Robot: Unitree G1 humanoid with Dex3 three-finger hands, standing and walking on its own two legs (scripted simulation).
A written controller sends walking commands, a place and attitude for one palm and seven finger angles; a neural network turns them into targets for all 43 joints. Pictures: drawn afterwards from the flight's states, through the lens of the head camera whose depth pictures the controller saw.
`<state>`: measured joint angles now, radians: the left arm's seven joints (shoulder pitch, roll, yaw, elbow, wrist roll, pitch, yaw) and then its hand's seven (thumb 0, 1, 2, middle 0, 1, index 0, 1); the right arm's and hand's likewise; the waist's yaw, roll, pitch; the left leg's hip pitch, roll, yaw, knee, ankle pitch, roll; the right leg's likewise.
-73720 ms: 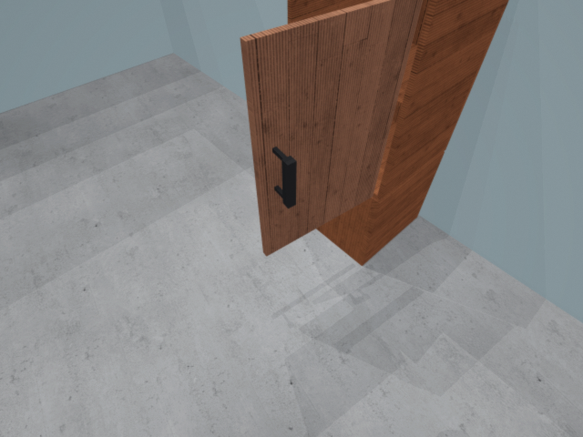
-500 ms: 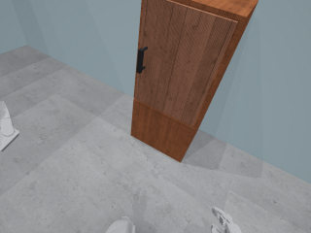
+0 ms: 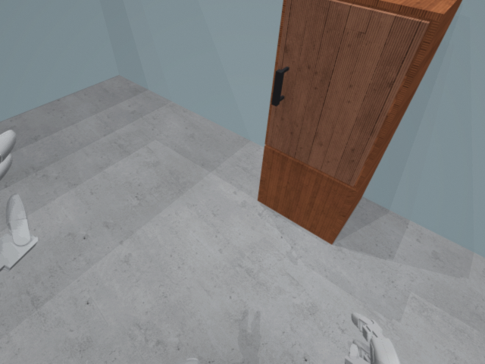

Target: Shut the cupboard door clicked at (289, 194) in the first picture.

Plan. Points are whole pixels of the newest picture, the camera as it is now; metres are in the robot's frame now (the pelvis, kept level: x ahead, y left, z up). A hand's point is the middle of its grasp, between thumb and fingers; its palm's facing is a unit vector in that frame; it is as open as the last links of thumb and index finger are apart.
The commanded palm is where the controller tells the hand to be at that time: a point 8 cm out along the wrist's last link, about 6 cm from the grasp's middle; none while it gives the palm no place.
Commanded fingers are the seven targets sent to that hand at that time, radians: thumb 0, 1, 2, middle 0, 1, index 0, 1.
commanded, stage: stop stepping back and stand still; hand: left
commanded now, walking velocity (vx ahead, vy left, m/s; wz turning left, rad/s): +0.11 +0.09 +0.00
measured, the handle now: (280, 86) +1.03 -0.08 -0.03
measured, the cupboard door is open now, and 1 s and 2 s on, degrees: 0 0 0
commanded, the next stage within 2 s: let the arm hang, fingers relaxed in 0.92 s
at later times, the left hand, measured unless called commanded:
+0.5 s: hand (23, 206) +0.25 +0.30 +0.19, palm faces +0.39 -0.75 -0.53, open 7.4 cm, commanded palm +0.18 +0.34 +0.19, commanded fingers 0.00 0.90 0.90 -0.20 -0.30 -0.20 -0.30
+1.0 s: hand (8, 209) +0.25 +0.33 +0.17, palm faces +0.41 -0.79 -0.47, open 7.4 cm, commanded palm none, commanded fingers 0.00 0.90 0.90 -0.20 -0.30 -0.20 -0.30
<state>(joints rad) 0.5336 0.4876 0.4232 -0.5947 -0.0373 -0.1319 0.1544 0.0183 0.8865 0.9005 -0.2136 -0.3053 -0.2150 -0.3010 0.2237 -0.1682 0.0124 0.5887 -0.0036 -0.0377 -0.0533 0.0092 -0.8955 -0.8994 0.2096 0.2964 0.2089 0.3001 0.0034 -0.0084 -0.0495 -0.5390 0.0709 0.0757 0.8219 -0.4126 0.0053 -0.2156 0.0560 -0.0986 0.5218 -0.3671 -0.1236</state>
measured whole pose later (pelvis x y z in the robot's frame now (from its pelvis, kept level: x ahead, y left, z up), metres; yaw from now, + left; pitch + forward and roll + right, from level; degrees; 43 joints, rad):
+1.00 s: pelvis +0.05 +0.07 +0.01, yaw -1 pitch +1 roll -1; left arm 0.56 0.41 0.41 -0.48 -0.05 -0.18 0.17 0.02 0.89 0.90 -0.22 -0.31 -0.22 -0.30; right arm 0.20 -0.19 0.01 0.59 0.02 -0.05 -0.07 0.01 -0.90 -0.90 0.21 0.30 0.21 0.30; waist -0.01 0.01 -0.01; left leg -0.27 0.05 0.10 0.52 -0.28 0.00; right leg -0.20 -0.01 -0.03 0.47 -0.29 0.02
